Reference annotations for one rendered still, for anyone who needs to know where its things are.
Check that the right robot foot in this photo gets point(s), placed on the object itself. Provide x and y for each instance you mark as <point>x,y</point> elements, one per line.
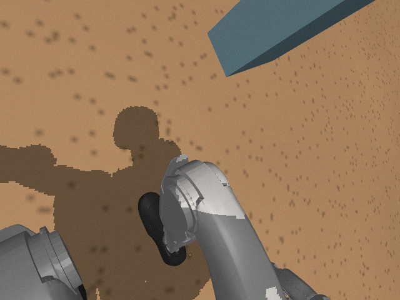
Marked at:
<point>148,207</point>

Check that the right robot hand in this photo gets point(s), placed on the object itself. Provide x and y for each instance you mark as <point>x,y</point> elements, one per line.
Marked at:
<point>292,285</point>

